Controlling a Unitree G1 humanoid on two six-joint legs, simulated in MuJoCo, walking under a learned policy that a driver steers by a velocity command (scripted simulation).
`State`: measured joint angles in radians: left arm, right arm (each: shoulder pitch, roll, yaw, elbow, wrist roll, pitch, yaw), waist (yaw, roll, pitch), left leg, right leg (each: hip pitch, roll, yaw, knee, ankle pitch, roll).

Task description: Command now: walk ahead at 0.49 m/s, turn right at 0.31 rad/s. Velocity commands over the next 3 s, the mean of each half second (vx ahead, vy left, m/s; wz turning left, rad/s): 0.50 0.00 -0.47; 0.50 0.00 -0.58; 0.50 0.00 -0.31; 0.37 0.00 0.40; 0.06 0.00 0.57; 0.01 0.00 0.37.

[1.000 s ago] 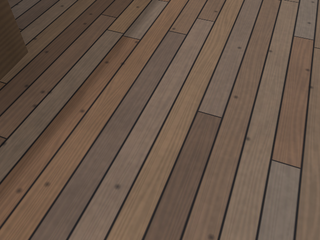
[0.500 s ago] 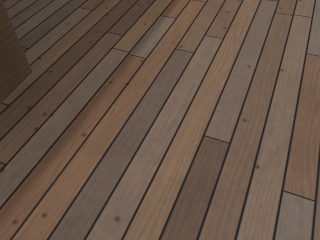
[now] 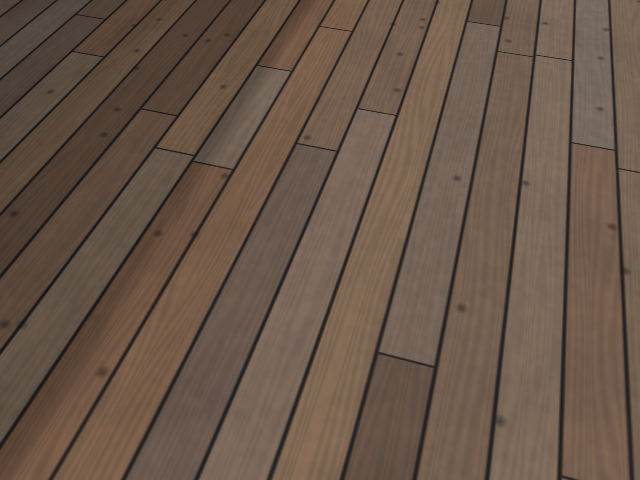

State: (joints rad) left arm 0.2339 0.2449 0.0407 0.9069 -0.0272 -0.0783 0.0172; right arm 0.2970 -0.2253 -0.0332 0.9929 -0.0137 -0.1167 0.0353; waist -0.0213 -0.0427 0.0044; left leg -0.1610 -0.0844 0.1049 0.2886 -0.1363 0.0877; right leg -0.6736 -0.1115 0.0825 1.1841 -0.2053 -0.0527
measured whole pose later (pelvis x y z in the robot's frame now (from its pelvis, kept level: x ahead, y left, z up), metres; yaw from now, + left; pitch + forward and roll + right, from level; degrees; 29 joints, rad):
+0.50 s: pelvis +0.28 -0.10 -0.01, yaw -15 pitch +2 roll +0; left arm 0.26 0.25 0.07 0.77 -0.01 -0.07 -0.03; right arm 0.18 -0.28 -0.03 0.85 0.01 -0.13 0.01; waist 0.01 0.02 0.03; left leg -0.52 0.07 -0.04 1.20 -0.33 0.02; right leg -0.33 0.10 0.01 0.45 -0.16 -0.10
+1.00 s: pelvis +0.56 -0.14 +0.00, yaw -33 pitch +2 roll +1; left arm 0.29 0.30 0.07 0.69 -0.03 -0.03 0.00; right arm 0.22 -0.26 -0.06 0.77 -0.01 -0.11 0.01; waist -0.01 -0.05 0.01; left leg -0.27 -0.03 0.07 0.42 -0.18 0.03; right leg -0.55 -0.03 0.07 1.20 -0.34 -0.03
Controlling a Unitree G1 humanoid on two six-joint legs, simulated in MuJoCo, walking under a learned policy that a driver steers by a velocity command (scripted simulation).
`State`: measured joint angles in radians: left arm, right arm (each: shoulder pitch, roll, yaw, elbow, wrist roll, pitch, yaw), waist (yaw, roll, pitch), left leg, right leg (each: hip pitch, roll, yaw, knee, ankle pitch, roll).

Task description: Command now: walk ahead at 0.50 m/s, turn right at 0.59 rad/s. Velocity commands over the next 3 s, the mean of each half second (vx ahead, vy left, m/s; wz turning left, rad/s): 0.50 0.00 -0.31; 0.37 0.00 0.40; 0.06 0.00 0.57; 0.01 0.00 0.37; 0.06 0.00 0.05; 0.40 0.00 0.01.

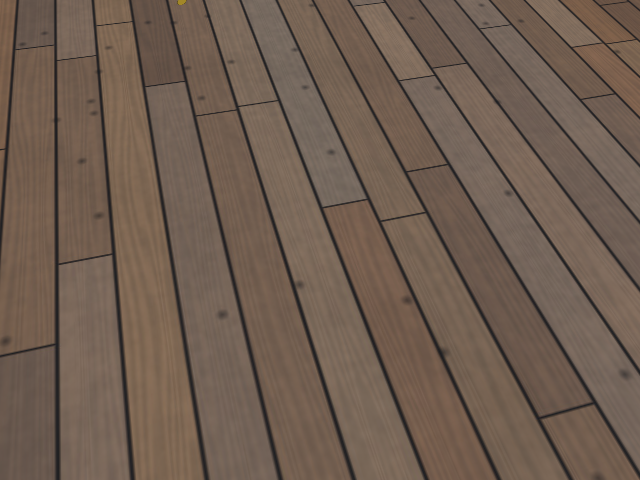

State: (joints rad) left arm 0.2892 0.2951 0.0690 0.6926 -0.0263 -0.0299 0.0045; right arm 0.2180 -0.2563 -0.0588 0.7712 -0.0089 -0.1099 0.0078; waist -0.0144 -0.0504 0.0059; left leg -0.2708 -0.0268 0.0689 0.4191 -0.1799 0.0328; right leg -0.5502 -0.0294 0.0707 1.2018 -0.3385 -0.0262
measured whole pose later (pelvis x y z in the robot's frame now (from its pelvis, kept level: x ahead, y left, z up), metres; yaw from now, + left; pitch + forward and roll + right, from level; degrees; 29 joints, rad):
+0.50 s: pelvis +0.26 -0.08 +0.00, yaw -8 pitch +2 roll +0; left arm 0.22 0.25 0.05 0.67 0.00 -0.07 -0.03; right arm 0.27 -0.30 -0.05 0.87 0.03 -0.08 0.02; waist -0.02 0.03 0.03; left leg -0.47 0.10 -0.02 1.19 -0.36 0.02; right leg -0.32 0.03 -0.06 0.47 -0.18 -0.06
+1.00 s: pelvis +0.49 -0.05 -0.02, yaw +7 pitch +3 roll -1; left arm 0.18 0.29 0.05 0.74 0.00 -0.06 0.02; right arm 0.14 -0.30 -0.07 0.69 0.01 -0.04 0.03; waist -0.01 -0.01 0.07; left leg -0.50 -0.08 0.00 0.56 -0.11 0.09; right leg -0.43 0.00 0.04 1.28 -0.53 0.05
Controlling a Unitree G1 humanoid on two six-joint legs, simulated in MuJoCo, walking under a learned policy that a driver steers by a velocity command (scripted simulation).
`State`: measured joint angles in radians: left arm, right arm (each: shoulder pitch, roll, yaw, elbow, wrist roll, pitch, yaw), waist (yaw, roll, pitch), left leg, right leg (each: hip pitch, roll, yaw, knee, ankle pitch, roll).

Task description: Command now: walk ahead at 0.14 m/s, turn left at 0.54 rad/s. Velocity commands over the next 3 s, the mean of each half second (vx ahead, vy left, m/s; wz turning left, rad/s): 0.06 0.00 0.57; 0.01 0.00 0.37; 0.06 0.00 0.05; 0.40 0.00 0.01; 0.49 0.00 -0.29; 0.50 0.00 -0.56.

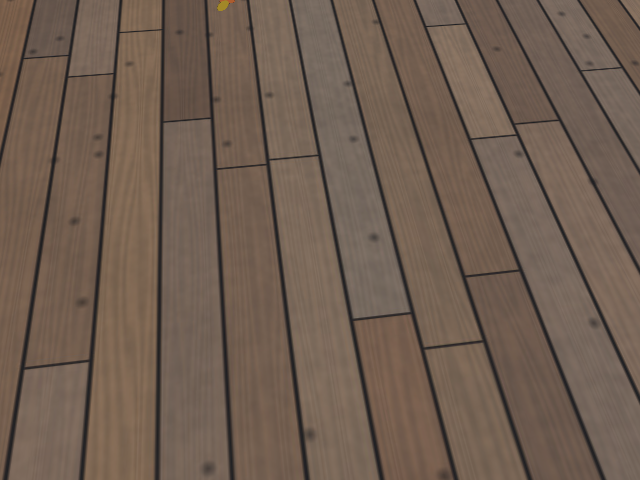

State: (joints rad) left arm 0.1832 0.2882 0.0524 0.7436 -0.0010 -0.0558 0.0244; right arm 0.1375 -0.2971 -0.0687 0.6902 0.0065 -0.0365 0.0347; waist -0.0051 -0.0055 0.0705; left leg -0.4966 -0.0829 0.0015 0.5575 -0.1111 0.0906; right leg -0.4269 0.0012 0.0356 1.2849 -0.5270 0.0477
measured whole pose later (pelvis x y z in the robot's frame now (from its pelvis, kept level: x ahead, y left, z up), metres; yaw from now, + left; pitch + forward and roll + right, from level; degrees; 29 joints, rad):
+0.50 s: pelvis +0.08 -0.05 +0.02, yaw +18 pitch +2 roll +0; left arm 0.17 0.27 0.06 0.70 0.02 -0.02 0.03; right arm 0.17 -0.33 -0.09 0.62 0.01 0.05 -0.02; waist 0.00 0.05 0.01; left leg -0.54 -0.14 -0.14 1.04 -0.47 -0.03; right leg -0.31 0.00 0.03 0.50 -0.23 0.00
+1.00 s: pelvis +0.06 -0.01 +0.02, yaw +28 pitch +1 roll -1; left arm 0.19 0.31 0.07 0.77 0.00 0.03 0.03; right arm 0.15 -0.22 -0.03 0.65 -0.02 0.01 -0.01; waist 0.02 -0.04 0.02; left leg -0.25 -0.03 -0.02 0.46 -0.23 0.04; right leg -0.42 -0.06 0.01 0.91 -0.43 0.09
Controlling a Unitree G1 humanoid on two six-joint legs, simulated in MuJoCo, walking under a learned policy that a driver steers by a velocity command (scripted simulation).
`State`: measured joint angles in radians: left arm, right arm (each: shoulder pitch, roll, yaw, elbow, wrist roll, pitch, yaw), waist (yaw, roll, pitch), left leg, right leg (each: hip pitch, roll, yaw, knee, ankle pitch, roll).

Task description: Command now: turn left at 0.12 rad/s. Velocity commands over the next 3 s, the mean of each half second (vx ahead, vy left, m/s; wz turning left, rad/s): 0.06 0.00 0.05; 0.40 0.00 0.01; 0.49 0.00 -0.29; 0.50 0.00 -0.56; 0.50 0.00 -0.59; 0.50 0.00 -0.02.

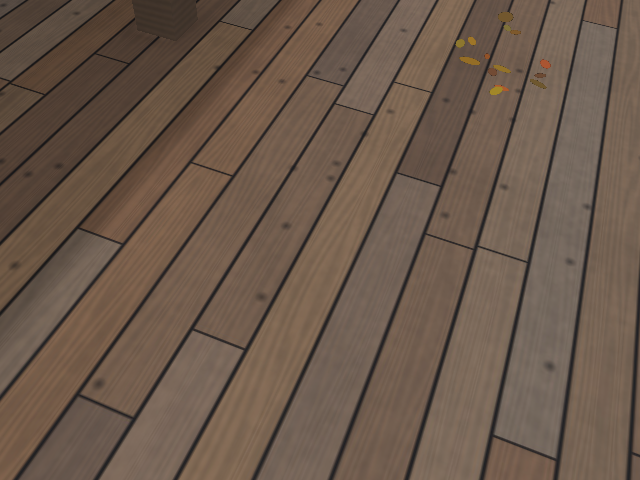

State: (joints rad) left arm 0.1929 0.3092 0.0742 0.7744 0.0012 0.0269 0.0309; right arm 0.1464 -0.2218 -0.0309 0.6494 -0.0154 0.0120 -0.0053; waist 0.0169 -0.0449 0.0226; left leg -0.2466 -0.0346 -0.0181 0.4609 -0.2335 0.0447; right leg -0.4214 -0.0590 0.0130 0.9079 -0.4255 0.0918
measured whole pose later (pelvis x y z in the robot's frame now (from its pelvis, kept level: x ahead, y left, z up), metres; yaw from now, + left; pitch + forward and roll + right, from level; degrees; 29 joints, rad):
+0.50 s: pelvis +0.01 -0.02 -0.01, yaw +0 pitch +0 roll +0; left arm 0.28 0.24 0.03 0.86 -0.01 -0.05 0.03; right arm 0.26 -0.24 -0.06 0.83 0.02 -0.02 -0.01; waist 0.00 0.00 -0.01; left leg -0.27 -0.03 -0.02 0.62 -0.42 0.05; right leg -0.24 -0.02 0.02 0.62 -0.42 -0.02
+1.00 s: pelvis +0.19 +0.07 -0.03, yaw -1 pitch +1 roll -1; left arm 0.40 0.28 0.05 0.83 -0.04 -0.07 0.02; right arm 0.19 -0.27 -0.04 0.73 0.01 -0.09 0.03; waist 0.01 -0.02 -0.01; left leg -0.49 -0.01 0.04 0.79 -0.33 0.06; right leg -0.27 -0.03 0.14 1.19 -0.50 0.01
